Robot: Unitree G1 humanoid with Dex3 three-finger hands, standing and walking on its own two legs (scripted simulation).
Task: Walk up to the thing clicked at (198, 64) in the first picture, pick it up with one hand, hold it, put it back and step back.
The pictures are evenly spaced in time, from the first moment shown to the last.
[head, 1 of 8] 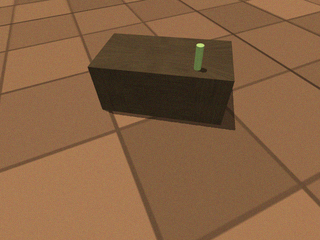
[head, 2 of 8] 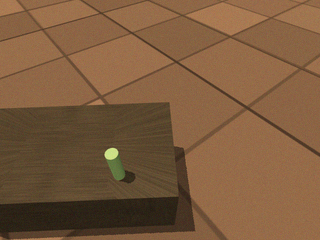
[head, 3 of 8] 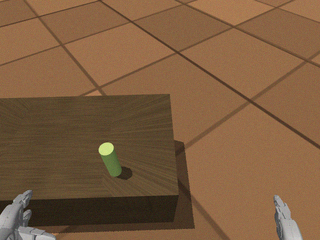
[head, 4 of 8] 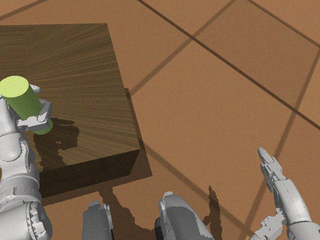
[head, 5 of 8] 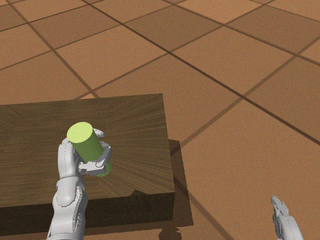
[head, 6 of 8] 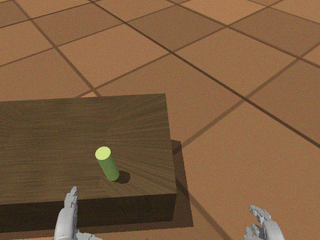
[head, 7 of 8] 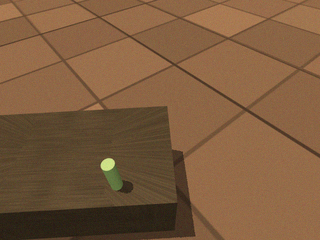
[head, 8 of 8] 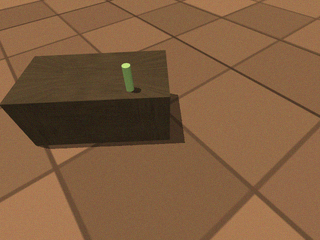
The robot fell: no
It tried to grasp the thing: yes
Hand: left
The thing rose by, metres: 0.26
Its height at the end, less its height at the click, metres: +0.00
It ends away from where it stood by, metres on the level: 0.02
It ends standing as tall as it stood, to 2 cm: yes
